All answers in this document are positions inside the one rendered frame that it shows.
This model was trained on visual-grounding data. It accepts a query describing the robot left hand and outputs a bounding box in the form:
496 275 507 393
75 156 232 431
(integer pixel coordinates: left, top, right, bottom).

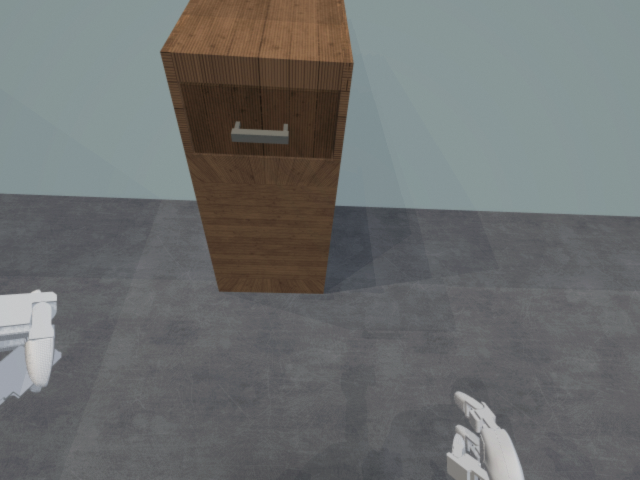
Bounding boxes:
0 289 61 405

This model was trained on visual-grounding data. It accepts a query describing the robot right hand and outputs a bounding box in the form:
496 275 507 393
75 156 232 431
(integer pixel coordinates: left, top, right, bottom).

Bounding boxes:
447 391 525 480

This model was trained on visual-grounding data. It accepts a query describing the handle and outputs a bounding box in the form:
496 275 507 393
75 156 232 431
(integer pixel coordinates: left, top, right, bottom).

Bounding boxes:
231 121 289 144

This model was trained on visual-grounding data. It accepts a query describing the drawer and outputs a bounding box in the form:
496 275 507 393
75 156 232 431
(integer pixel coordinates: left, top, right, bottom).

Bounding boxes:
180 82 338 159

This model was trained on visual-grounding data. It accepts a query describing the cabinet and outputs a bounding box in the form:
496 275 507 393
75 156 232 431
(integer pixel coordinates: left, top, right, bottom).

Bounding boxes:
160 0 354 294

